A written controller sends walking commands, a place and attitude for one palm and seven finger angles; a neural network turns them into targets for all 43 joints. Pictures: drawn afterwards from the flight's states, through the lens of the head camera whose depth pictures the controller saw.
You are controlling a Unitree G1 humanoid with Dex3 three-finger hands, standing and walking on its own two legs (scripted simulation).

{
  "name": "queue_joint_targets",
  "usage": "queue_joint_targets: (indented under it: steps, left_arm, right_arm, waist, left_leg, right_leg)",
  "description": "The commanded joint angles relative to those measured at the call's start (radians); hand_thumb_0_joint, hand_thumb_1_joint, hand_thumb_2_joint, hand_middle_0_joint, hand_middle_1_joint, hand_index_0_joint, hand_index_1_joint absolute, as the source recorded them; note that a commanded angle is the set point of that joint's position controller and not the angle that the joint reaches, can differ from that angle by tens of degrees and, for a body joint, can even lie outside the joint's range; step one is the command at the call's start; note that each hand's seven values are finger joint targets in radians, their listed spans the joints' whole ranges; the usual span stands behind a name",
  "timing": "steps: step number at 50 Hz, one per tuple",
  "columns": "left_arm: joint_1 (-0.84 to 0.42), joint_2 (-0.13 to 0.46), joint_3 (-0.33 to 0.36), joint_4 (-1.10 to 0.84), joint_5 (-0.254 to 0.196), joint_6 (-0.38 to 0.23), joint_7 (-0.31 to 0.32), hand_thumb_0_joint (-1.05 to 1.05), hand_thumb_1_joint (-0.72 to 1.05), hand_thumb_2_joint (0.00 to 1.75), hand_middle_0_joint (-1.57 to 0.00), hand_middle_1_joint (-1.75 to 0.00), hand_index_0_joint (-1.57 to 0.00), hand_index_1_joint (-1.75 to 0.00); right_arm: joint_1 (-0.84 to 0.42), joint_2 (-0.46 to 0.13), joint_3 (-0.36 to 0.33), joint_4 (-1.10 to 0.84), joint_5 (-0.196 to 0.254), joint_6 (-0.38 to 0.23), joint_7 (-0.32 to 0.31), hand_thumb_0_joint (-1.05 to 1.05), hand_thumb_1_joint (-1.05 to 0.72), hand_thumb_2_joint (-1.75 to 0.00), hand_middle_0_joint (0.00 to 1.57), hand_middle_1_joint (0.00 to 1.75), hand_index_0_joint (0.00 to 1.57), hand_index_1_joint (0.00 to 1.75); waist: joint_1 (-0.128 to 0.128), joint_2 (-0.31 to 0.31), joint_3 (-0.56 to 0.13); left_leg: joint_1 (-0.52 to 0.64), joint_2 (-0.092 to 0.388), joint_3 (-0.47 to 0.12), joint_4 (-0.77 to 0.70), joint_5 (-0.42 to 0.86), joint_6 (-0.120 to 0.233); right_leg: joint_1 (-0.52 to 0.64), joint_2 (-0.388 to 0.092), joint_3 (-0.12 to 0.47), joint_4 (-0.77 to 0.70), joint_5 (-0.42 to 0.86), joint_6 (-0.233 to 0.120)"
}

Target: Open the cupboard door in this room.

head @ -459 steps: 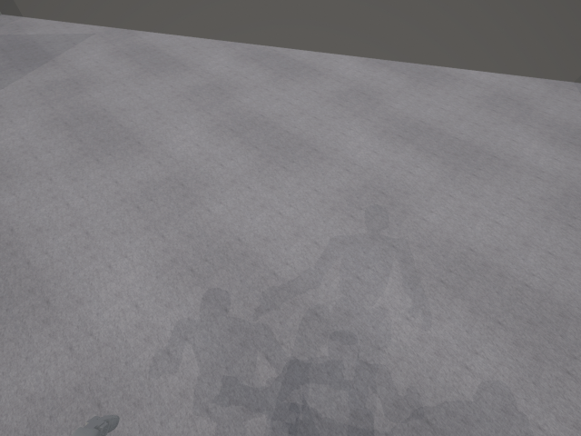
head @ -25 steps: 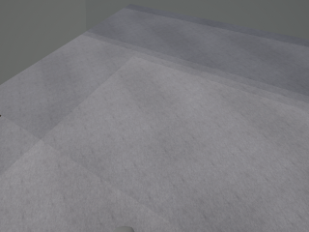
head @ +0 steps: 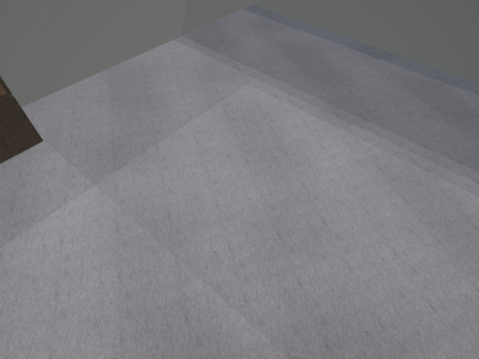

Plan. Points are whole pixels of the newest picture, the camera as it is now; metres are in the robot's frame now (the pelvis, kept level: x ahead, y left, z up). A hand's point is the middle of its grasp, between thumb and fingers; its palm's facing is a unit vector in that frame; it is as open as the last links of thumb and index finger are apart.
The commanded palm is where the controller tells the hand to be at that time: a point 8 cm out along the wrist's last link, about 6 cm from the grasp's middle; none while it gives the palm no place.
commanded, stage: turn or walk to find it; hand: left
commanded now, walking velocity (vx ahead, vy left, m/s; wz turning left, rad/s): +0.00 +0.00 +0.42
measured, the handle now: out of the picture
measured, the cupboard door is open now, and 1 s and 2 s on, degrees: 0 0 0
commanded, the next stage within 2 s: stand and wait in 1.54 s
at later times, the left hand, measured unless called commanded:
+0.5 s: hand out of the picture -0.02 +0.14 -0.15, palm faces +0.26 -0.93 -0.27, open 7.3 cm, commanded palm none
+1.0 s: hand out of the picture -0.10 +0.22 -0.17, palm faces +0.47 -0.85 -0.23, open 7.4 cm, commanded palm none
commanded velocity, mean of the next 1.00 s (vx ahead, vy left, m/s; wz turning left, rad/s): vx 0.00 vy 0.00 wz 0.42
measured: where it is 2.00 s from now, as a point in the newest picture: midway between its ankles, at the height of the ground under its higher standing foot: outside the picture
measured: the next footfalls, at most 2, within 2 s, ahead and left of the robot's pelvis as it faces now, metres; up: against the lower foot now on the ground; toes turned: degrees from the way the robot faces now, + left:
right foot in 0.16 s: +0.02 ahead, -0.14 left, +0.00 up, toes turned +1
left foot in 0.70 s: -0.08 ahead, +0.08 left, +0.00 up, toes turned +24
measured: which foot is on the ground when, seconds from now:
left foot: down 0.00-0.16, up 0.18-0.68, down 0.70-1.00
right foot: up 0.00-0.14, down 0.16-0.70, up 0.72-1.00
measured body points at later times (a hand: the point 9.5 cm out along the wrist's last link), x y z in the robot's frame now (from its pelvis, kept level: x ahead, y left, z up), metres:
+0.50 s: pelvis -0.03 -0.06 +0.00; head -0.01 -0.09 +0.45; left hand -0.03 +0.19 -0.13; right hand +0.05 -0.31 -0.17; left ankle -0.11 +0.10 -0.65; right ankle -0.02 -0.14 -0.74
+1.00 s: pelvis -0.07 +0.00 +0.00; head -0.06 +0.03 +0.45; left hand -0.13 +0.27 -0.15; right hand +0.11 -0.18 -0.13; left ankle -0.11 +0.07 -0.74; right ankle -0.02 -0.16 -0.66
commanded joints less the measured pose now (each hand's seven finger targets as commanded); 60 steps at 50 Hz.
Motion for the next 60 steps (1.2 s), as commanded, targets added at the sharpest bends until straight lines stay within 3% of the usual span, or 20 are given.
queue_joint_targets:
  steps: [1,4,6,7,8,9,10,12,14,22,29,31,33,34,35,36,39,43,56,60]
  left_arm:
    - [-0.04,0.057,0.005,-0.098,-0.011,-0.033,0.009,0.0,0.9,0.9,-0.2,-0.3,-0.2,-0.3]
    - [0.016,0.053,0.006,-0.09,-0.017,-0.041,0.012,0.0,0.9,0.9,-0.2,-0.3,-0.2,-0.3]
    - [0.069,0.072,0.012,-0.076,-0.017,-0.055,0.015,0.0,0.9,0.9,-0.2,-0.3,-0.2,-0.3]
    - [0.104,0.119,0.021,-0.07,-0.009,-0.064,0.021,0.0,0.9,0.9,-0.2,-0.3,-0.2,-0.3]
    - [0.124,0.205,0.038,-0.071,0.006,-0.07,0.028,0.0,0.9,0.9,-0.2,-0.3,-0.2,-0.3]
    - [0.108,0.219,0.034,-0.088,0.001,-0.064,0.029,0.0,0.9,0.9,-0.2,-0.3,-0.2,-0.3]
    - [0.043,0.174,0.036,-0.099,-0.002,-0.069,0.033,0.0,0.9,0.9,-0.2,-0.3,-0.2,-0.3]
    - [-0.043,0.128,0.017,-0.117,-0.005,-0.066,0.028,0.0,0.9,0.9,-0.2,-0.3,-0.2,-0.3]
    - [-0.044,0.097,0.008,-0.117,-0.006,-0.075,0.021,0.0,0.9,0.9,-0.2,-0.3,-0.2,-0.3]
    - [0.098,0.111,0.015,-0.065,0.003,-0.079,0.023,0.0,0.9,0.9,-0.2,-0.3,-0.2,-0.3]
    - [0.149,0.166,0.031,-0.031,0.014,-0.069,0.019,0.0,0.9,0.9,-0.2,-0.3,-0.2,-0.3]
    - [0.138,0.175,0.034,-0.018,0.014,-0.066,0.017,0.0,0.9,0.9,-0.2,-0.3,-0.2,-0.3]
    - [0.115,0.174,0.035,-0.019,0.002,-0.06,0.015,0.0,0.9,0.9,-0.2,-0.3,-0.2,-0.3]
    - [0.123,0.146,0.028,-0.026,-0.008,-0.053,0.013,0.0,0.9,0.9,-0.2,-0.3,-0.2,-0.3]
    - [0.119,0.08,0.012,-0.061,-0.013,-0.047,0.006,0.0,0.9,0.9,-0.2,-0.3,-0.2,-0.3]
    - [0.048,0.074,-0.002,-0.083,-0.003,-0.036,0.011,0.0,0.9,0.9,-0.2,-0.3,-0.2,-0.3]
    - [0.012,0.098,0.012,-0.05,-0.002,-0.021,0.007,0.0,0.9,0.9,-0.2,-0.3,-0.2,-0.3]
    - [0.063,0.096,0.015,-0.022,-0.002,-0.028,-0.001,0.0,0.9,0.9,-0.2,-0.3,-0.2,-0.3]
    - [-0.086,0.065,0.003,-0.099,-0.011,-0.032,0.011,0.0,0.9,0.9,-0.2,-0.3,-0.2,-0.3]
    - [-0.025,0.057,0.002,-0.095,-0.02,-0.044,0.014,0.0,0.9,0.9,-0.2,-0.3,-0.2,-0.3]
  right_arm:
    - [0.052,-0.212,-0.061,-0.049,-0.004,-0.007,-0.01,0.0,-0.9,-0.9,0.2,0.3,0.2,0.3]
    - [0.032,-0.212,-0.066,-0.057,-0.005,-0.003,-0.007,0.0,-0.9,-0.9,0.2,0.3,0.2,0.3]
    - [0.023,-0.196,-0.068,-0.059,0.005,-0.002,-0.004,0.0,-0.9,-0.9,0.2,0.3,0.2,0.3]
    - [0.035,-0.152,-0.063,-0.063,0.013,-0.004,0.001,0.0,-0.9,-0.9,0.2,0.3,0.2,0.3]
    - [0.027,-0.093,-0.052,-0.087,0.016,-0.005,0.006,0.0,-0.9,-0.9,0.2,0.3,0.2,0.3]
    - [0.002,-0.135,-0.065,-0.096,0.005,0.006,0.002,0.0,-0.9,-0.9,0.2,0.3,0.2,0.3]
    - [0.017,-0.144,-0.069,-0.077,-0.003,0.02,0.004,0.0,-0.9,-0.9,0.2,0.3,0.2,0.3]
    - [0.05,-0.134,-0.074,-0.033,-0.003,0.037,0.014,0.0,-0.9,-0.9,0.2,0.3,0.2,0.3]
    - [0.101,-0.113,-0.07,-0.008,-0.004,0.04,0.021,0.0,-0.9,-0.9,0.2,0.3,0.2,0.3]
    - [0.008,-0.119,-0.061,-0.021,-0.001,0.042,0.02,0.0,-0.9,-0.9,0.2,0.3,0.2,0.3]
    - [-0.08,-0.099,-0.035,-0.054,0.015,0.02,0.017,0.0,-0.9,-0.9,0.2,0.3,0.2,0.3]
    - [-0.052,-0.099,-0.033,-0.05,0.019,0.011,0.014,0.0,-0.9,-0.9,0.2,0.3,0.2,0.3]
    - [0.008,-0.12,-0.034,-0.036,0.016,0.001,0.014,0.0,-0.9,-0.9,0.2,0.3,0.2,0.3]
    - [0.035,-0.174,-0.045,-0.029,0.013,-0.009,0.014,0.0,-0.9,-0.9,0.2,0.3,0.2,0.3]
    - [0.065,-0.272,-0.069,-0.035,0.006,-0.016,0.009,0.0,-0.9,-0.9,0.2,0.3,0.2,0.3]
    - [0.113,-0.312,-0.073,-0.021,0.009,-0.003,0.005,0.0,-0.9,-0.9,0.2,0.3,0.2,0.3]
    - [-0.005,-0.237,-0.05,-0.034,0.003,-0.006,-0.018,0.0,-0.9,-0.9,0.2,0.3,0.2,0.3]
    - [-0.019,-0.215,-0.04,-0.05,0.01,-0.021,-0.017,0.0,-0.9,-0.9,0.2,0.3,0.2,0.3]
    - [0.077,-0.205,-0.06,-0.035,-0.003,-0.012,-0.015,0.0,-0.9,-0.9,0.2,0.3,0.2,0.3]
    - [0.057,-0.209,-0.064,-0.041,-0.004,-0.007,-0.012,0.0,-0.9,-0.9,0.2,0.3,0.2,0.3]
  waist:
    - [-0.028,0.154,-0.08]
    - [-0.001,0.162,-0.112]
    - [0.032,0.114,-0.136]
    - [0.044,0.0,-0.163]
    - [0.058,-0.262,-0.141]
    - [0.063,-0.227,-0.107]
    - [0.032,-0.209,-0.067]
    - [-0.016,-0.115,0.016]
    - [-0.032,-0.118,0.016]
    - [0.029,-0.154,0.004]
    - [0.067,-0.193,-0.072]
    - [0.048,-0.203,-0.098]
    - [0.007,-0.147,-0.132]
    - [-0.012,-0.014,-0.158]
    - [-0.032,0.284,-0.147]
    - [-0.059,0.26,-0.139]
    - [-0.022,0.23,-0.032]
    - [0.01,0.133,-0.051]
    - [-0.033,0.143,-0.06]
    - [-0.003,0.144,-0.107]
  left_leg:
    - [0.092,0.28,-0.323,-0.101,0.336,0.136]
    - [0.034,0.246,-0.336,-0.066,0.339,0.115]
    - [-0.065,0.189,-0.311,0.003,0.273,0.058]
    - [-0.198,0.128,-0.25,0.092,0.103,0.003]
    - [-0.378,-0.017,-0.062,0.3,-0.244,-0.072]
    - [-0.356,-0.006,-0.06,0.506,-0.381,-0.078]
    - [-0.355,0.027,-0.102,0.624,-0.335,-0.076]
    - [-0.331,0.046,-0.073,0.759,-0.222,-0.086]
    - [-0.337,0.048,-0.042,0.798,-0.138,-0.104]
    - [-0.339,0.092,-0.012,0.693,-0.162,-0.137]
    - [-0.195,0.08,0.076,0.35,-0.278,-0.114]
    - [-0.123,0.071,0.098,0.222,-0.241,-0.104]
    - [0.033,0.069,0.11,0.008,-0.032,-0.089]
    - [0.19,0.144,0.021,-0.077,0.109,-0.06]
    - [0.305,0.396,-0.306,-0.099,0.439,0.051]
    - [0.227,0.468,-0.307,-0.101,0.552,0.123]
    - [0.118,0.35,-0.212,-0.11,0.491,0.107]
    - [0.152,0.27,-0.134,-0.107,0.536,0.078]
    - [0.125,0.282,-0.324,-0.089,0.454,0.138]
    - [0.057,0.241,-0.343,-0.032,0.478,0.114]
  right_leg:
    - [-0.016,0.019,-0.001,-0.126,-0.044,-0.013]
    - [0.115,0.051,-0.017,-0.311,0.024,-0.028]
    - [0.292,0.042,-0.021,-0.545,0.201,-0.035]
    - [0.445,-0.074,0.078,-0.638,0.234,-0.062]
    - [0.5,-0.324,0.319,-0.676,0.282,-0.161]
    - [0.333,-0.422,0.35,-0.691,0.342,-0.246]
    - [0.259,-0.372,0.275,-0.708,0.296,-0.255]
    - [0.157,-0.269,0.158,-0.704,0.222,-0.208]
    - [0.175,-0.206,0.041,-0.683,0.282,-0.17]
    - [0.278,-0.257,0.025,-0.668,0.36,-0.204]
    - [0.348,-0.293,-0.012,-0.571,0.582,-0.242]
    - [0.348,-0.295,-0.033,-0.516,0.624,-0.224]
    - [0.283,-0.257,-0.108,-0.419,0.563,-0.154]
    - [0.146,-0.206,-0.149,-0.289,0.421,-0.1]
    - [-0.133,-0.07,-0.187,-0.096,-0.074,-0.021]
    - [-0.125,-0.049,-0.102,0.032,-0.232,-0.022]
    - [-0.147,-0.054,-0.014,0.157,-0.077,-0.018]
    - [-0.134,-0.033,-0.017,0.194,0.038,0.001]
    - [-0.053,0.011,0.009,-0.075,-0.041,-0.002]
    - [0.117,0.054,-0.011,-0.322,0.04,-0.024]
